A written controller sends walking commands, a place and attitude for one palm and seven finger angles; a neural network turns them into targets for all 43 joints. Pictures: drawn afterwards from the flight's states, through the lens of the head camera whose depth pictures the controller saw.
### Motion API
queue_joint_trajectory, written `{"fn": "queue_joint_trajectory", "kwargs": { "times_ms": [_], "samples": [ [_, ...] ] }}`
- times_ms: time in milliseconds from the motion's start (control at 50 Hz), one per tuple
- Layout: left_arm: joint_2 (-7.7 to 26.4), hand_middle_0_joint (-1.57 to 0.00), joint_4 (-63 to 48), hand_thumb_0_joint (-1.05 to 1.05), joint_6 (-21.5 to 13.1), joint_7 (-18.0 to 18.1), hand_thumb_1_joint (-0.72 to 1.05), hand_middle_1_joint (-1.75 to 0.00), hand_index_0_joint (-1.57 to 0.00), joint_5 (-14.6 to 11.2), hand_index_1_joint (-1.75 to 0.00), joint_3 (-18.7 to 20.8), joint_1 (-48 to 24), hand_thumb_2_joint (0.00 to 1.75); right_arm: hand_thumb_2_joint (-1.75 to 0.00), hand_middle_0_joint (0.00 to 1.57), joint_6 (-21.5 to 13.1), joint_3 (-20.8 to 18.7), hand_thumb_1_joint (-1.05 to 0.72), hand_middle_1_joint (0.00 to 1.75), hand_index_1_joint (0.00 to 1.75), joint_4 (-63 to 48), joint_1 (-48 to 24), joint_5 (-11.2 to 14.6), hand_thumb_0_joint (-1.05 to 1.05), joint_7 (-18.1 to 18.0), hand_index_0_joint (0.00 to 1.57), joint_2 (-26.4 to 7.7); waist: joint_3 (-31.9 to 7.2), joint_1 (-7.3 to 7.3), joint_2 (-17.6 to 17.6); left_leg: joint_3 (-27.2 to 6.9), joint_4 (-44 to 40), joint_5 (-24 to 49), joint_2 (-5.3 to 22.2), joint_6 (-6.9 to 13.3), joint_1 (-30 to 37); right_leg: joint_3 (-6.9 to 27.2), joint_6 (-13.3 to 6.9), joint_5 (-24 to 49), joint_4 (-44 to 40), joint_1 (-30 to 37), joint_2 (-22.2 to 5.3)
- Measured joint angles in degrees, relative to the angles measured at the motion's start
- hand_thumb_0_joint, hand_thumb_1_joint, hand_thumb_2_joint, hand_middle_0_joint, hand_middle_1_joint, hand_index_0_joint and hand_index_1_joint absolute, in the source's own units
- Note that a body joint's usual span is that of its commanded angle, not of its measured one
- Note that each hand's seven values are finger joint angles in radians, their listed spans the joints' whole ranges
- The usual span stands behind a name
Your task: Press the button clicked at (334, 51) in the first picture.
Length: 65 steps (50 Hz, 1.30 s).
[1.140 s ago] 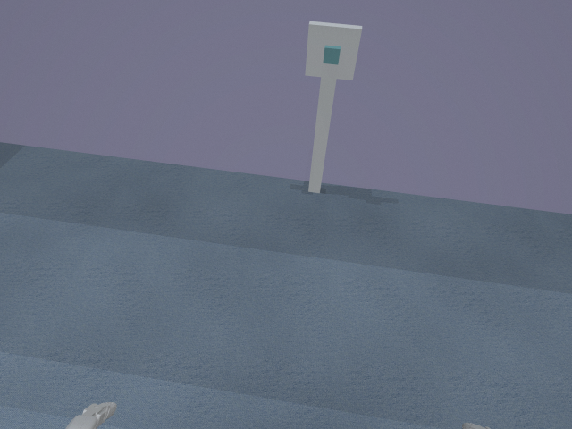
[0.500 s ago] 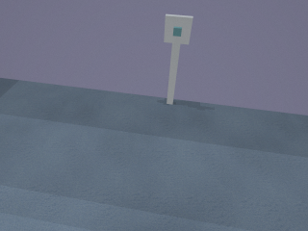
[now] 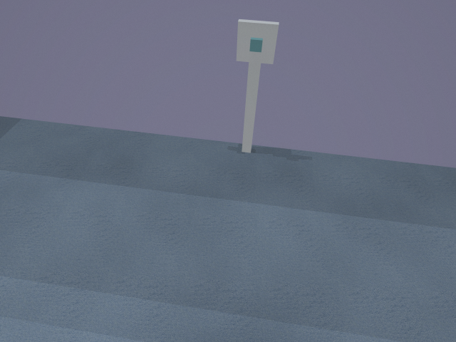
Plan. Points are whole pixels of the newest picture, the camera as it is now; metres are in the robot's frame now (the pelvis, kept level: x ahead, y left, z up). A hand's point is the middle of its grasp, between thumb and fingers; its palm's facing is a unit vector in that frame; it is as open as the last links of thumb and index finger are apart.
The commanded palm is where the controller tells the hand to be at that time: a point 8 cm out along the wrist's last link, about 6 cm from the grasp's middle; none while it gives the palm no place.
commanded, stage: look at it before walking up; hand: left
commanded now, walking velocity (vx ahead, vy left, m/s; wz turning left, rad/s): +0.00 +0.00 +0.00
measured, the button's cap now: (256, 44) +1.34 -0.06 -0.06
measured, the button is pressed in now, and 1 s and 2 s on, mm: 0 0 0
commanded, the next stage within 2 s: walk to a spot facing it in 0.40 s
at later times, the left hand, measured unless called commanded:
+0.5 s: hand out of the picture +0.09 +0.25 -0.16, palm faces -0.02 -0.95 -0.32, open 7.4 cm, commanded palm none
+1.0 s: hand out of the picture +0.10 +0.13 -0.17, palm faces -0.11 -0.97 -0.20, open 7.4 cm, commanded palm none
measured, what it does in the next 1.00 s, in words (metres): walks ahead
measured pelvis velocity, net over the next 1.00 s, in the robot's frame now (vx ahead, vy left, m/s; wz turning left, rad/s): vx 0.10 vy -0.05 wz -0.21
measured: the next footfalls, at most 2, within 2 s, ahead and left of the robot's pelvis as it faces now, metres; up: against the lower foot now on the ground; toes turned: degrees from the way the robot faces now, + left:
left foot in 1.36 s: +0.43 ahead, +0.02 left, +0.00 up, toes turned -13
right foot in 1.96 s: +0.54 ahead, -0.30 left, +0.00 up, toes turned -45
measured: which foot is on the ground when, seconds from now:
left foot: down 0.00-0.84, up 0.86-1.00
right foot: down 0.00-1.00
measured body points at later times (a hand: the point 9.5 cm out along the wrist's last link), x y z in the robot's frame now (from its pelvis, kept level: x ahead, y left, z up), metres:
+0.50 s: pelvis +0.01 +0.00 +0.00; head +0.02 +0.01 +0.45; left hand +0.09 +0.30 -0.13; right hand +0.10 -0.29 -0.13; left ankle +0.01 +0.13 -0.74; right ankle +0.01 -0.12 -0.74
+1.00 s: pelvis +0.10 -0.05 -0.01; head +0.11 -0.06 +0.44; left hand +0.11 +0.18 -0.16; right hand +0.08 -0.30 -0.17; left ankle +0.09 +0.09 -0.66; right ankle +0.07 -0.12 -0.74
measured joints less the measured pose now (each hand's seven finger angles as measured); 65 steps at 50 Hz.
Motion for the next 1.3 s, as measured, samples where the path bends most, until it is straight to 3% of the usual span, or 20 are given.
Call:
{"fn": "queue_joint_trajectory", "kwargs": {
  "times_ms": [560, 680, 760, 800, 840, 860, 900, 940, 1000, 1080, 1160, 1300],
  "samples": [
    [0.33, -0.2, 0.28, 0.01, -0.04, 0.4, 0.91, -0.3, -0.2, -0.06, -0.3, 0.19, -0.04, 0.9, -0.9, 0.21, -0.2, 0.13, -0.91, 0.3, 0.3, -0.35, -2.18, 0.03, 0.01, -0.39, 0.2, 0.27, -0.12, 0.64, -0.37, 0.54, -0.92, -0.97, -0.17, 0.28, 1.77, 0.53, 0.41, -0.73, -1.03, 1.63, -0.19],
    [-1.73, -0.2, -0.7, 0.01, 1.76, -0.57, 0.91, -0.3, -0.2, 0.48, -0.3, 0.92, 4.7, 0.9, -0.9, 0.2, 0.44, -0.36, -0.91, 0.3, 0.29, -1.97, 0.88, -0.56, 0.01, -0.18, 0.2, 2.88, -2.04, 1.46, -0.59, 3.41, 3.33, -5.23, 0.53, 0.3, 1.46, 2.72, -0.49, -7.05, 6.85, -1.5, 0.42],
    [-3.78, -0.2, -1.46, 0.01, 2.49, -1.58, 0.91, -0.3, -0.2, 0.67, -0.3, 1.87, 8.21, 0.9, -0.9, 0.2, -0.41, -1.22, -0.91, 0.3, 0.3, -3.24, 3.95, -0.64, 0.01, -0.11, 0.2, 4.85, -1.16, 1.64, -0.49, 6.73, 4.01, -7.5, 1.68, -0.27, 3.3, -0.52, -0.62, -13.81, 19.29, -7.26, -0.6],
    [-5.0, -0.2, -1.93, 0.01, 2.29, -1.99, 0.91, -0.3, -0.2, 0.66, -0.3, 2.19, 9.1, 0.9, -0.9, 0.21, -0.67, -1.6, -0.91, 0.3, 0.3, -3.25, 5.54, -0.77, 0.01, -0.17, 0.2, 5.3, -0.17, 1.4, 0.12, 7.89, 4.56, -8.66, 2.65, -1.17, 4.35, -2.4, -0.61, -14.23, 19.51, -8.56, -1.38],
    [-6.09, -0.2, -2.93, 0.01, 1.24, -2.3, 0.91, -0.3, -0.2, 0.71, -0.3, 2.46, 9.84, 0.9, -0.9, 0.21, -0.51, -1.9, -0.91, 0.3, 0.3, -2.9, 7.18, -0.76, 0.01, -0.18, 0.2, 5.25, 0.88, 1.38, 1.27, 8.26, 8.87, -11.69, 4.43, -2.04, 3.78, -4.16, -0.89, -9.15, 14.51, -7.49, -1.42],
    [-6.46, -0.2, -3.31, 0.01, 0.22, -2.18, 0.91, -0.3, -0.2, 0.87, -0.3, 2.58, 10.12, 0.9, -0.9, 0.21, -0.16, -2.07, -0.91, 0.3, 0.3, -2.47, 7.9, -0.56, 0.01, -0.15, 0.2, 5.28, 1.2, 1.44, 1.79, 7.83, 14.81, -14.23, 5.47, -1.65, 1.68, -4.88, -1.48, -5.55, 14.64, -7.52, -0.86],
    [-7.33, -0.2, -3.6, 0.01, -1.37, -1.28, 0.91, -0.3, -0.2, 0.53, -0.3, 2.68, 10.84, 0.9, -0.9, 0.21, 0.98, -2.22, -0.91, 0.3, 0.3, -1.35, 8.7, -0.44, 0.01, 0.06, 0.2, 5.55, 1.42, 1.85, 2.13, 4.85, 29.48, -17.2, 5.32, -0.79, -4.4, -5.63, -3.02, -7.55, 15.82, -6.87, 0.23],
    [-8.13, -0.2, -3.62, 0.01, -2.14, -0.5, 0.91, -0.3, -0.2, 0.33, -0.3, 2.72, 12.33, 0.9, -0.9, 0.2, 1.39, -2.39, -0.91, 0.3, 0.29, -0.76, 8.55, -0.49, 0.01, 0.32, 0.2, 5.98, 1.21, 2.65, 1.5, 3.76, 39.19, -14.83, 4.63, -0.27, -10.01, -5.09, -3.96, -8.7, 12.92, -4.54, 1.12],
    [-9.57, -0.2, -2.58, 0.01, -2.5, 0.06, 0.91, -0.3, -0.2, 0.48, -0.3, 2.35, 14.9, 0.9, -0.9, 0.2, 0.88, -2.86, -0.91, 0.3, 0.29, -2.02, 6.63, -0.8, 0.01, 0.55, 0.2, 6.36, 0.95, 2.76, 0.55, 3.77, 43.53, -9.02, 4.73, -0.71, -17.06, -3.16, -4.05, -6.32, 6.35, -0.85, 2.08],
    [-11.61, -0.2, -0.54, 0.01, -3.01, 0.1, 0.91, -0.3, -0.2, 0.56, -0.3, 1.79, 17.56, 0.9, -0.9, 0.2, 0.03, -3.43, -0.91, 0.3, 0.29, -4.99, 3.47, -0.83, 0.01, 0.74, 0.2, 6.8, 0.49, 1.9, 0.52, 3.3, 41.34, -2.56, 5.8, -1.85, -23.88, -0.72, -4.15, -4.29, -0.6, 3.45, 2.98],
    [-12.76, -0.2, 0.76, 0.01, -3.61, 0.47, 0.91, -0.3, -0.2, 0.62, -0.3, 1.64, 18.8, 0.9, -0.9, 0.2, -0.19, -3.61, -0.91, 0.3, 0.29, -6.7, 1.02, -0.71, 0.01, 1.01, 0.19, 7.51, 0.15, 1.99, 1.17, 2.8, 36.43, 1.32, 6.6, -2.39, -27.18, 0.99, -3.64, -4.65, -4.41, 7.42, 3.53],
    [-12.06, -0.2, 1.34, 0.01, -3.88, 1.45, 0.91, -0.3, -0.2, 0.93, -0.3, 2.08, 19.06, 0.9, -0.9, 0.2, -0.59, -2.88, -0.91, 0.3, 0.29, -7.85, -2.31, -0.36, 0.01, 1.61, 0.19, 9.63, 0.41, 3.91, 0.69, 4.48, 20.57, 0.73, 5.08, -0.8, -22.89, 3.38, -1.71, -9.65, -5.7, 13.73, 2.8]
  ]
}}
